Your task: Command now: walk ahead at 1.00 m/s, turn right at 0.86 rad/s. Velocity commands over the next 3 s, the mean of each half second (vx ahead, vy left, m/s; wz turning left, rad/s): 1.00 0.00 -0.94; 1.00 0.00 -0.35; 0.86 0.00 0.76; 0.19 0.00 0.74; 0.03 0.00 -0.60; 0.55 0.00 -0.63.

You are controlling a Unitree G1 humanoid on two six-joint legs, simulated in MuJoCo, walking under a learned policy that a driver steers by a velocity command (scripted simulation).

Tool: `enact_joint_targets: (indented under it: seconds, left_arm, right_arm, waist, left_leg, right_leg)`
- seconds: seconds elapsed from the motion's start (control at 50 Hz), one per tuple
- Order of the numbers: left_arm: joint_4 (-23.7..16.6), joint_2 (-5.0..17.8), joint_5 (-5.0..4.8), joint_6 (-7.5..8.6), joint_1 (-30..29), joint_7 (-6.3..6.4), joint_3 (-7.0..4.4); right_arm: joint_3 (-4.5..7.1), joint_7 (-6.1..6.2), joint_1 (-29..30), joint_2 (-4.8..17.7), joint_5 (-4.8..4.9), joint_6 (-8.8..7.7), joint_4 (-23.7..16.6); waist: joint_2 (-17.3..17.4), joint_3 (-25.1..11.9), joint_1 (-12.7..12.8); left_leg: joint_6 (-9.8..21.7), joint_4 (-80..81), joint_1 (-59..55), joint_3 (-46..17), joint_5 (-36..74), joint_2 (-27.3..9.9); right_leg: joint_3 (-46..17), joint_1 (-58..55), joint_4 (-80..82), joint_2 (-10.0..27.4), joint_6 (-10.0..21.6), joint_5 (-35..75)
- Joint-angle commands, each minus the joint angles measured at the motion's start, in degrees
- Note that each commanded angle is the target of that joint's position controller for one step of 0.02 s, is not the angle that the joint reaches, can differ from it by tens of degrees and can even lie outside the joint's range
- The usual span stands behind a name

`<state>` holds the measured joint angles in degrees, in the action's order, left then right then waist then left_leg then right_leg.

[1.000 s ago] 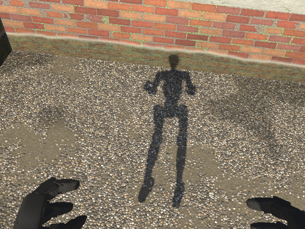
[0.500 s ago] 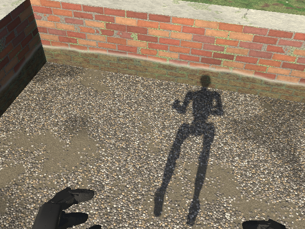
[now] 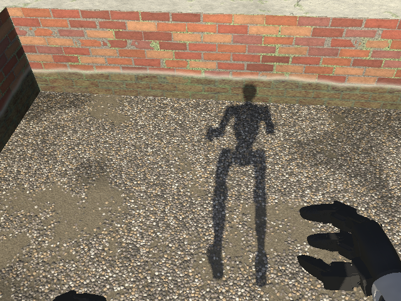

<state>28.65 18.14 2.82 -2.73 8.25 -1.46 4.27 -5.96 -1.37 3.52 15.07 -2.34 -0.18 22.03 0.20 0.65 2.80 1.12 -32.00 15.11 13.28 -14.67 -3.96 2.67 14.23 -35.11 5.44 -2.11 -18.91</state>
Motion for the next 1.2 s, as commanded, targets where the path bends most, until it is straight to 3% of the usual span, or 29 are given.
enact_joint_targets:
  seconds: [0.02,0.12,0.24,0.28,0.32,0.34,0.44,0.48,0.54,0.58,0.6,0.64,0.68,0.74,0.76,0.8,0.82,0.84,0.86,0.88,0.9,0.92,0.94,0.98,1.02,1.06,1.1,1.12,1.2]
  left_arm:
    - [-5.7,5.0,-1.14,-0.5,-2.1,0.33,-1.9]
    - [-6.8,6.7,-2.11,-1.34,-0.7,0.11,-3.19]
    - [-8.5,7.4,-3.92,-1.3,-0.1,-0.12,-4.41]
    - [-9.1,7.7,-4.46,-1.14,-0.5,-0.03,-4.89]
    - [-9.4,7.5,-4.74,-1.01,-0.1,-0.1,-5.18]
    - [-9.6,7.7,-5.44,-0.88,0.0,-0.08,-5.51]
    - [-10.5,6.6,-5.27,-1.08,1.1,0.36,-5.72]
    - [-9.9,6.7,-5.78,-0.84,3.0,0.57,-6.14]
    - [-8.7,4.5,-6.1,-0.87,5.9,0.65,-6.29]
    - [-7.8,3.2,-5.51,-0.91,7.1,0.6,-6.27]
    - [-8.2,1.3,-6.2,-0.95,4.5,1.0,-5.85]
    - [-8.5,0.2,-5.55,-0.92,2.1,1.19,-5.37]
    - [-7.4,-0.1,-5.2,-0.94,3.0,1.29,-5.23]
    - [-4.9,0.9,-5.18,-1.02,7.1,1.23,-5.26]
    - [-4.4,1.5,-4.63,-0.96,7.4,1.19,-5.24]
    - [-6.6,2.9,-3.75,-0.11,1.9,1.3,-4.8]
    - [-8.8,3.8,-3.1,0.71,-3.3,0.97,-4.5]
    - [-12.6,3.4,-2.83,2.07,-12.8,0.82,-3.15]
    - [-13.7,1.4,-3.5,2.95,-18.0,0.82,-2.21]
    - [-13.7,-2.5,-3.99,3.25,-16.8,0.98,-1.05]
    - [-14.0,-5.2,-3.5,3.41,-12.6,0.93,0.21]
    - [-14.1,-2.1,-3.47,4.25,-12.4,0.67,-0.22]
    - [-13.2,-0.7,-2.91,5.12,-11.5,0.26,-0.35]
    - [-11.9,-0.1,-1.18,5.64,-10.4,0.4,-0.05]
    - [-12.1,0.6,-0.19,5.84,-11.1,0.38,0.51]
    - [-13.7,0.1,0.61,5.63,-14.3,0.5,1.39]
    - [-14.7,0.1,0.65,5.36,-17.0,0.0,1.74]
    - [-14.8,0.8,1.33,4.98,-16.6,-0.28,1.72]
    - [-14.9,2.9,0.5,4.67,-18.2,-0.07,0.61]
  right_arm:
    - [3.7,0.23,7.5,7.7,0.34,-1.57,-4.5]
    - [4.9,0.73,5.8,7.5,0.13,-1.5,-1.2]
    - [5.88,1.06,5.0,6.8,-0.37,-0.64,1.7]
    - [5.91,1.18,4.5,6.4,-0.99,-0.55,2.6]
    - [6.27,1.56,3.6,6.7,-0.83,-0.24,3.5]
    - [6.46,1.85,3.4,6.9,-0.65,-0.31,4.0]
    - [6.44,2.75,2.6,6.2,-1.46,-0.2,5.0]
    - [6.73,3.22,1.6,6.9,-0.95,-0.89,6.1]
    - [7.2,4.16,2.0,7.6,-0.39,-0.88,7.4]
    - [7.15,4.88,2.8,6.7,0.31,-0.88,8.4]
    - [7.96,5.12,0.2,7.1,1.81,-0.53,9.3]
    - [8.08,5.57,-0.2,7.5,2.09,-0.72,10.7]
    - [7.92,5.26,-0.5,7.1,2.16,-0.92,11.6]
    - [6.79,4.2,0.5,5.7,1.38,-0.14,10.5]
    - [6.49,3.9,-0.9,4.8,1.16,0.11,9.8]
    - [4.94,3.33,-3.6,2.3,0.44,-0.85,8.4]
    - [3.85,3.03,-5.4,0.8,-0.46,-1.64,7.5]
    - [3.27,2.63,-6.7,-0.3,-1.19,-2.58,6.4]
    - [2.49,2.27,-9.0,-1.0,-2.32,-3.51,6.4]
    - [1.89,1.93,-10.3,-0.2,-3.25,-4.05,6.8]
    - [2.51,1.55,-6.3,6.4,-2.93,-3.68,6.9]
    - [2.79,1.54,0.8,8.6,-1.1,-2.74,4.5]
    - [2.15,2.07,4.3,7.3,-0.34,-2.1,2.5]
    - [1.93,2.43,0.9,8.1,1.11,-1.77,2.8]
    - [1.6,2.3,-1.5,8.0,0.31,-1.72,2.2]
    - [1.0,1.59,-3.0,6.2,-0.44,-1.61,1.3]
    - [0.85,0.79,-2.5,5.6,-0.69,-0.7,0.1]
    - [0.64,0.71,-3.2,5.9,-1.04,-0.32,-0.2]
    - [1.25,0.17,-4.0,6.7,-0.14,-0.19,-0.7]
  waist:
    - [4.0,-2.5,-0.3]
    - [-0.5,-4.9,-0.2]
    - [-3.2,-6.9,0.4]
    - [-3.4,-7.5,0.3]
    - [-3.7,-7.1,0.3]
    - [-3.6,-6.6,0.5]
    - [-2.2,-5.0,0.8]
    - [-1.0,-4.3,0.8]
    - [2.7,-3.1,2.2]
    - [3.9,-2.3,3.0]
    - [4.0,-1.4,1.0]
    - [2.2,1.1,0.8]
    - [-1.8,1.5,1.0]
    - [-10.2,0.2,2.5]
    - [-12.0,-1.3,1.3]
    - [-14.2,-5.0,-1.7]
    - [-13.6,-6.7,-3.8]
    - [-11.1,-7.4,-7.7]
    - [-8.5,-8.3,-9.9]
    - [-2.2,-8.5,-8.2]
    - [11.4,-8.7,-3.7]
    - [13.0,-4.0,-1.4]
    - [10.2,-2.4,0.4]
    - [6.7,-2.6,0.7]
    - [3.3,-5.4,0.2]
    - [-0.5,-8.8,-1.1]
    - [-2.6,-8.2,-1.9]
    - [-2.8,-7.0,-2.0]
    - [-5.4,-7.7,-3.4]
  left_leg:
    - [-2.2,11.2,-5.1,-9.4,0.5,-8.2]
    - [-2.0,6.2,-10.1,-3.6,1.3,-6.3]
    - [-1.6,0.3,-12.7,1.1,-2.9,-5.6]
    - [-1.2,-0.7,-13.1,2.1,-7.6,-5.6]
    - [-1.2,-1.4,-13.2,2.6,-10.6,-5.6]
    - [-1.2,-1.6,-13.0,2.8,-11.9,-5.6]
    - [0.5,-1.1,-13.0,0.8,-15.7,-7.0]
    - [1.6,0.2,-13.0,-0.5,-19.3,-8.3]
    - [2.6,4.0,-12.0,-2.1,-21.7,-12.7]
    - [3.0,4.3,-8.4,-1.8,-21.8,-15.6]
    - [2.9,6.0,-9.2,-1.1,-26.2,-16.8]
    - [3.1,7.9,-6.4,-0.9,-28.8,-19.1]
    - [2.4,5.5,-3.6,1.9,-29.8,-17.1]
    - [-0.3,-3.6,-2.8,7.1,-29.6,-9.4]
    - [-1.0,-7.8,-3.2,7.1,-29.3,-6.6]
    - [-1.7,-20.0,-6.7,4.2,-25.1,-1.5]
    - [-1.5,-26.0,-9.6,0.4,-19.8,0.5]
    - [0.6,-21.9,-11.3,-6.8,-18.3,-0.8]
    - [1.9,-12.0,-12.6,-8.0,-9.5,-2.2]
    - [3.3,-2.0,-12.8,-10.6,-2.7,-4.2]
    - [7.0,9.3,-6.9,-21.8,-17.1,-13.5]
    - [8.5,15.1,-0.3,-26.5,-20.3,-16.9]
    - [7.2,16.0,4.0,-24.4,-15.7,-14.2]
    - [5.9,13.6,3.8,-21.3,-3.6,-9.9]
    - [5.1,8.7,-0.6,-19.1,6.7,-7.0]
    - [3.5,6.4,-1.7,-18.9,6.2,-4.9]
    - [2.6,6.7,0.1,-20.2,0.0,-3.6]
    - [1.7,5.7,2.3,-20.4,-1.9,-2.8]
    - [0.6,3.4,5.9,-21.4,-5.7,-1.4]
  right_leg:
    - [-3.7,6.7,2.9,-0.8,2.0,3.4]
    - [-7.3,8.5,3.1,-1.5,4.8,13.9]
    - [-11.9,11.5,3.1,-3.0,7.6,24.3]
    - [-13.5,12.9,3.0,-3.3,8.8,25.0]
    - [-14.6,14.9,3.2,-3.7,9.5,23.6]
    - [-15.4,15.8,3.5,-3.9,9.8,21.6]
    - [-17.9,21.4,3.4,-5.7,9.4,12.9]
    - [-17.6,23.8,2.6,-6.8,8.4,9.6]
    - [-13.7,25.0,-2.1,-8.7,7.7,7.4]
    - [-11.2,22.4,-5.1,-8.3,8.3,2.8]
    - [-9.0,24.7,-6.3,-7.6,8.4,-2.8]
    - [-5.7,25.4,-7.8,-6.0,8.5,-5.0]
    - [-3.5,22.2,-6.7,-5.9,8.9,-3.5]
    - [-4.0,19.8,-1.2,-7.4,11.0,5.0]
    - [-5.9,19.0,0.1,-8.0,11.6,5.2]
    - [-15.2,22.5,6.3,-4.6,14.0,1.2]
    - [-21.8,26.3,10.0,-1.5,15.2,-2.0]
    - [-24.8,28.6,11.1,-0.3,11.2,-4.8]
    - [-23.2,27.0,9.9,0.6,8.1,-4.0]
    - [-19.7,22.9,3.0,-0.7,5.7,0.3]
    - [-10.0,22.3,-5.8,-4.0,0.7,-2.5]
    - [-6.1,18.4,-7.7,-3.6,-1.8,0.7]
    - [-5.2,10.2,-4.6,-3.5,-2.0,3.9]
    - [-3.7,3.1,-2.7,-3.2,-1.2,10.3]
    - [-4.5,1.5,-0.8,-1.2,-0.1,20.5]
    - [-5.4,-1.2,1.1,1.0,0.2,23.8]
    - [-5.5,-1.9,3.4,2.2,0.1,21.1]
    - [-5.4,-2.0,3.9,2.8,0.4,22.5]
    - [-4.7,-3.6,6.7,5.4,1.1,16.8]
